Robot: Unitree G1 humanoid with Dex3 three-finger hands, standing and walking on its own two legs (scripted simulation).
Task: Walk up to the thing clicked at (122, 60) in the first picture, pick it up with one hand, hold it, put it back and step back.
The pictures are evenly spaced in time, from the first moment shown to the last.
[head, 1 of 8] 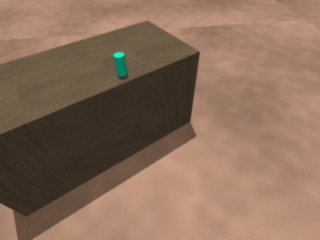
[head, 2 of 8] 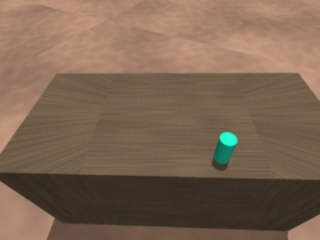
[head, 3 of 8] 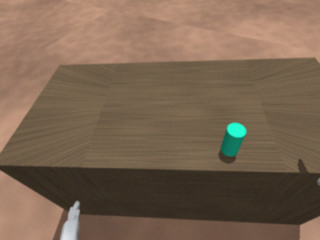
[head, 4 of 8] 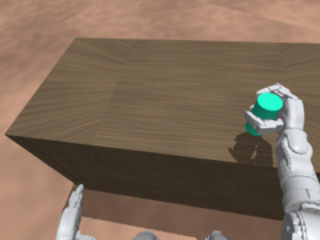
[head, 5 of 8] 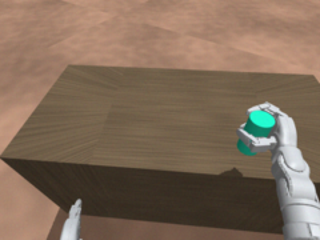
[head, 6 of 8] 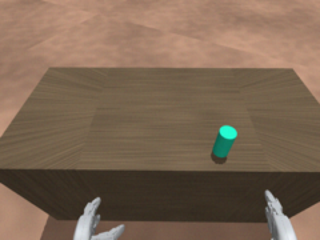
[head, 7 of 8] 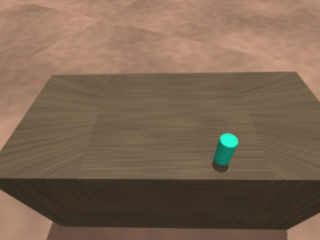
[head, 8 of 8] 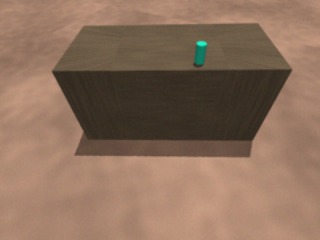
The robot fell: no
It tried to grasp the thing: yes
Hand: right
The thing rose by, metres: 0.23
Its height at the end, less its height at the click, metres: +0.00
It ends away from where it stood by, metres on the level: 0.00
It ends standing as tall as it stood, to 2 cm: yes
